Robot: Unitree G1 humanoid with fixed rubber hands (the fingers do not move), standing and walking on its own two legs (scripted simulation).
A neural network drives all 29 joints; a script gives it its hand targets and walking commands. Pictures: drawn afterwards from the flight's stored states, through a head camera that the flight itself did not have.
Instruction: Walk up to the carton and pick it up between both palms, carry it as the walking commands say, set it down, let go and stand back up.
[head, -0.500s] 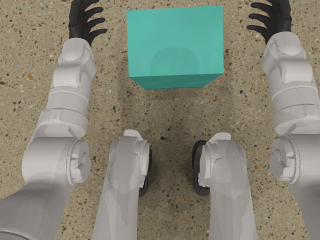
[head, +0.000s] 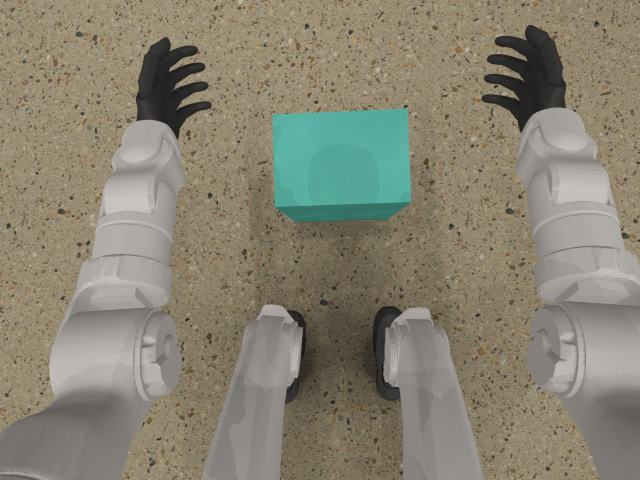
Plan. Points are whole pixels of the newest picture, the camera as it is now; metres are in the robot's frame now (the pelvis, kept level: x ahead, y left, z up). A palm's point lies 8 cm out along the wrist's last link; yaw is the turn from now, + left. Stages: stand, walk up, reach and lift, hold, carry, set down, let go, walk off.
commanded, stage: set down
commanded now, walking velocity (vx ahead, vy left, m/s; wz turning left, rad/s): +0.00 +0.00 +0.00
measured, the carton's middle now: (340, 176) +0.50 +0.01 -0.43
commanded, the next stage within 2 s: let go in 0.32 s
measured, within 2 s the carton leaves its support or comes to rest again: neither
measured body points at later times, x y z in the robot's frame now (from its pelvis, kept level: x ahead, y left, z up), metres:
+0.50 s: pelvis +0.03 +0.00 +0.09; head +0.31 -0.01 +0.45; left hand +0.49 +0.21 -0.02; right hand +0.50 -0.20 -0.02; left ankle +0.08 +0.12 -0.55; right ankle +0.09 -0.11 -0.55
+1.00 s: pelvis +0.09 +0.01 +0.18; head +0.20 +0.00 +0.61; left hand +0.32 +0.23 +0.09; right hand +0.33 -0.22 +0.08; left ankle +0.08 +0.12 -0.55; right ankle +0.09 -0.11 -0.55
